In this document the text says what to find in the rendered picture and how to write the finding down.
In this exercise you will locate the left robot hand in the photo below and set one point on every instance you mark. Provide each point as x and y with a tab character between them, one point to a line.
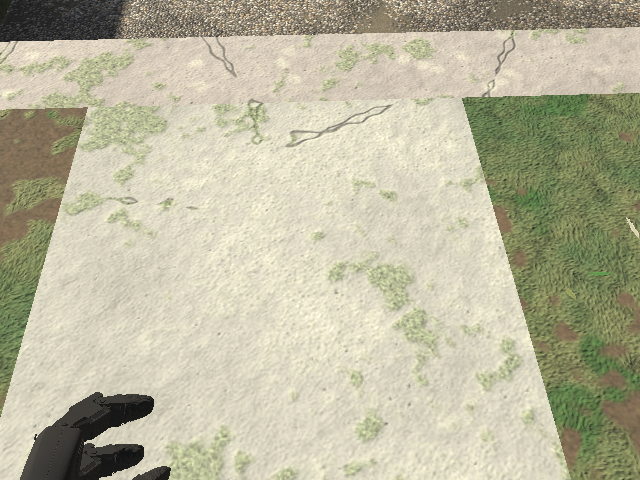
59	453

